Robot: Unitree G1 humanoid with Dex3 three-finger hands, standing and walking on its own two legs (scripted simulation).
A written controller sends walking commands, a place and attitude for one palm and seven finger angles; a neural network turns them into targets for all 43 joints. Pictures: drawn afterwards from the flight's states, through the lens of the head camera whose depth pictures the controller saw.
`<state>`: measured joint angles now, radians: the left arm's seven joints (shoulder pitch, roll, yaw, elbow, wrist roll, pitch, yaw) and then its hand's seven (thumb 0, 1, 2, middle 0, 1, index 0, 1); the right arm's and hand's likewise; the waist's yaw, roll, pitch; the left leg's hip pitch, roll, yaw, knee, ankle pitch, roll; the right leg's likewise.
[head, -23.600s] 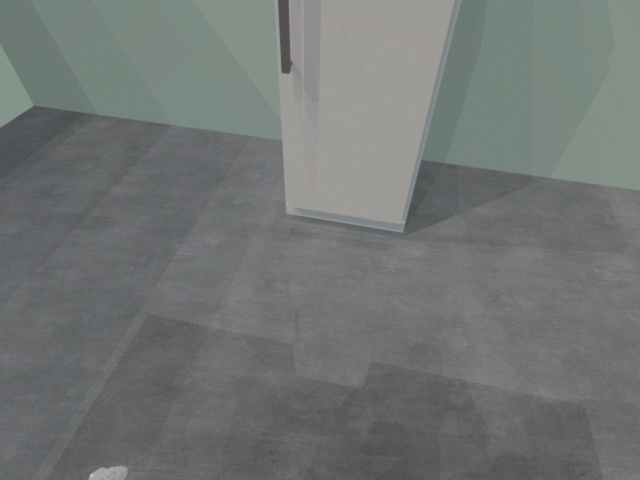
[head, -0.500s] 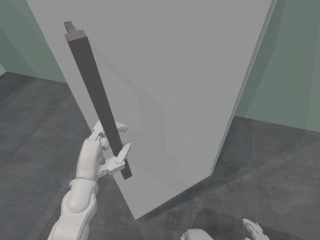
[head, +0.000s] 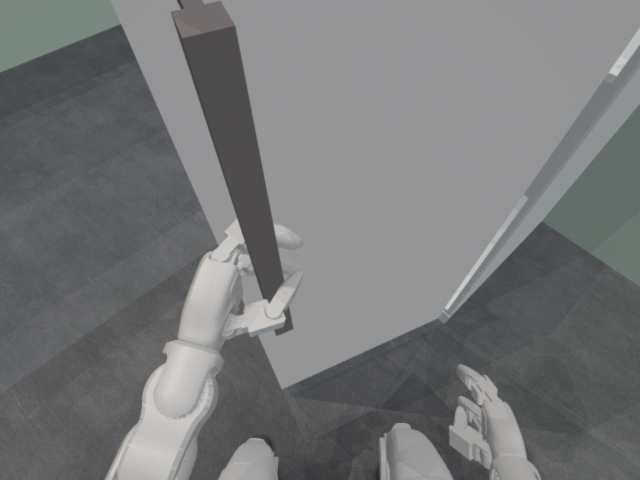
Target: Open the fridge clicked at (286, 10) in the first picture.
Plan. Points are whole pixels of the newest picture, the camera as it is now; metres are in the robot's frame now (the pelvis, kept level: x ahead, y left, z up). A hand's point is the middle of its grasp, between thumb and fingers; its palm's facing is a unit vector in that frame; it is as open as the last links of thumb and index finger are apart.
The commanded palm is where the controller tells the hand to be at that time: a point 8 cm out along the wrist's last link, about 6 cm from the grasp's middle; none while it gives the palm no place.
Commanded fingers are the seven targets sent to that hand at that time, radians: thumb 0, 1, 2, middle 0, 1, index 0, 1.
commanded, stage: walk backward, drawing the door open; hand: left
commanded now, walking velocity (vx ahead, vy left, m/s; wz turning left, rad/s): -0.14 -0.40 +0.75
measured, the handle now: (253, 227) +0.32 +0.08 +0.16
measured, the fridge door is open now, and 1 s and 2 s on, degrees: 71 75 78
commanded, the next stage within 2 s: stop walking and hold the door back in 0.04 s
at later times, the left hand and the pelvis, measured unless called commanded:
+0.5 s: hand (345, 379) +0.20 -0.01 +0.11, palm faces +0.15 -0.97 -0.21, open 6.5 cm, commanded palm +0.20 +0.08 +0.10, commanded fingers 0.00 0.90 0.90 -0.45 -1.40 -0.45 -1.40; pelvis -0.11 -0.17 +0.01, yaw +15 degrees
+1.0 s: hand (308, 313) +0.26 +0.03 +0.11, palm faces +0.38 -0.88 -0.28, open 6.4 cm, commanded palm +0.21 +0.08 +0.10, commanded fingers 0.00 0.90 0.90 -0.45 -1.40 -0.45 -1.40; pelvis -0.14 -0.24 +0.01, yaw +15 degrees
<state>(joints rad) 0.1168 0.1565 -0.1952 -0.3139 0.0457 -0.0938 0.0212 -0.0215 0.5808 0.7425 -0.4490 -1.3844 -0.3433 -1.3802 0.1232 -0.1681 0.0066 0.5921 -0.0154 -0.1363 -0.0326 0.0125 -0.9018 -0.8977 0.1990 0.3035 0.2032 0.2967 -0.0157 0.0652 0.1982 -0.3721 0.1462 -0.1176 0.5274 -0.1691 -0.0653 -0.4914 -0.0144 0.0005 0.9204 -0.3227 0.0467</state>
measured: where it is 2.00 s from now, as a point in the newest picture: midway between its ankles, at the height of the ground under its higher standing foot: outside the picture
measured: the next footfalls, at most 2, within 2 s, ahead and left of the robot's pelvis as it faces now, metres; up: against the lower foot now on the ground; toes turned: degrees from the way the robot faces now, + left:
right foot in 0.06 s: +0.07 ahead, -0.20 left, +0.00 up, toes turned +4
left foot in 0.56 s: -0.18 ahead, -0.07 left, +0.00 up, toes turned +18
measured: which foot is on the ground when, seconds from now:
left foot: down 0.00-0.06, up 0.08-0.54, down 0.56-0.84, up 0.86-1.00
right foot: up 0.00-0.04, down 0.06-0.56, up 0.58-0.82, down 0.84-1.00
